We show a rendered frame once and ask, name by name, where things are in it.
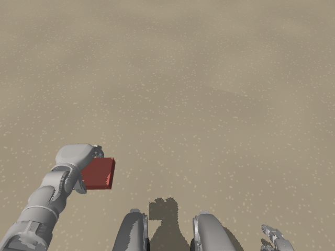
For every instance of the small box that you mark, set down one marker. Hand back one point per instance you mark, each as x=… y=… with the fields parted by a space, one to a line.
x=98 y=174

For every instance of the right robot hand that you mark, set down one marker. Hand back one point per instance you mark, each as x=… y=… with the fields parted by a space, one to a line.
x=277 y=239

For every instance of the left robot hand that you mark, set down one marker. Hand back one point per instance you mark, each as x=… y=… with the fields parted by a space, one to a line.
x=79 y=155

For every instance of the left robot arm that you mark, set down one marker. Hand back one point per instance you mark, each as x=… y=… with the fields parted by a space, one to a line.
x=33 y=229

